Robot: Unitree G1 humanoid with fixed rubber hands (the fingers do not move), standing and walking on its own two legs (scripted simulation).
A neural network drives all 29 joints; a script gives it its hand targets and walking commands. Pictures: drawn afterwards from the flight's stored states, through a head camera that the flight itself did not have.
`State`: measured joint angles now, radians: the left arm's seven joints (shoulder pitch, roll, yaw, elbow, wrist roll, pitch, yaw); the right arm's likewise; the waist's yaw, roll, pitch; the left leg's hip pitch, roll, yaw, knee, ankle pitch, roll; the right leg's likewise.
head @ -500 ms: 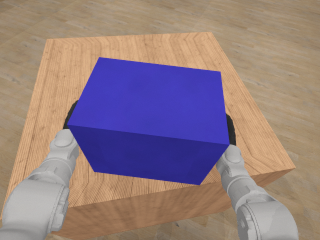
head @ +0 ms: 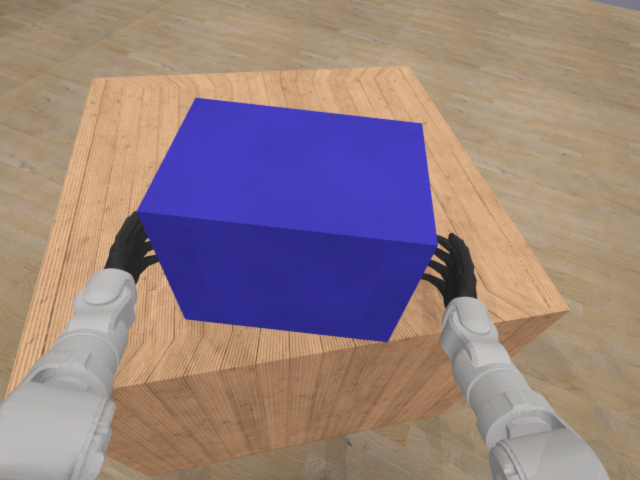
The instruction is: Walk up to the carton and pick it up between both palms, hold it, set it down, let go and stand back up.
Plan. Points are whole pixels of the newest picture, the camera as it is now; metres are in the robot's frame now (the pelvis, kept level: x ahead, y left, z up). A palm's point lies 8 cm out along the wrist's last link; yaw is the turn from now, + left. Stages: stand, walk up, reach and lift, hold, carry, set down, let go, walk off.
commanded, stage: set down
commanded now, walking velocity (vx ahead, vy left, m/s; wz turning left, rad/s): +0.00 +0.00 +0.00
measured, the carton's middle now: (296, 226) +0.46 -0.02 +0.04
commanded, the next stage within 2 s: none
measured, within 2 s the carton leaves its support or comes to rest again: neither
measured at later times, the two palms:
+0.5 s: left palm (94, 309) +0.36 +0.24 +0.03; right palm (465, 324) +0.30 -0.22 +0.02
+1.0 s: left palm (53, 368) +0.29 +0.26 +0.04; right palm (483, 367) +0.24 -0.21 +0.04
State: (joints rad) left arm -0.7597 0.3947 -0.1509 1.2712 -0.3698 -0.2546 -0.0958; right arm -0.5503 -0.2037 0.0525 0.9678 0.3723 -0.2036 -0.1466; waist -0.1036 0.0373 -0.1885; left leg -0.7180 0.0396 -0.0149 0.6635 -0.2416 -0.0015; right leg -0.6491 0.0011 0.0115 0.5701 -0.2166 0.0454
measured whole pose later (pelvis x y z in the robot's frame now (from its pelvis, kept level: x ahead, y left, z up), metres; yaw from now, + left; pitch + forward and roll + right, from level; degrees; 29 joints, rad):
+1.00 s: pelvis +0.03 +0.00 +0.02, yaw -1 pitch -4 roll -2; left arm -0.01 0.45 0.01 0.39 -0.34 0.00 -0.16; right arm 0.19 -0.17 0.03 0.16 0.28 0.01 -0.21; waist 0.00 -0.01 0.07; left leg -0.14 0.05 0.02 0.47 -0.26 -0.01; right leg -0.08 0.00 0.04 0.35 -0.20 0.04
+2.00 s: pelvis +0.04 -0.01 +0.02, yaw +0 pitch -6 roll -1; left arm 0.34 0.40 -0.01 0.20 -0.28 -0.02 -0.11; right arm 0.42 -0.08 0.00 0.07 0.16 0.08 -0.18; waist 0.04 0.01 0.09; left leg -0.08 0.03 0.00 0.45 -0.26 -0.01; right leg -0.02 0.00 0.04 0.37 -0.24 0.03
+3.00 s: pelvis +0.02 -0.01 +0.02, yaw +0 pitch -7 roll +0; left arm 0.22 0.26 -0.06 0.46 -0.11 0.11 -0.01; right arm 0.22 -0.12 -0.05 0.56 0.02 -0.08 -0.02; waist 0.03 0.00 0.12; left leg -0.08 0.03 0.02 0.41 -0.22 -0.02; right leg -0.05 -0.01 0.05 0.39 -0.22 0.03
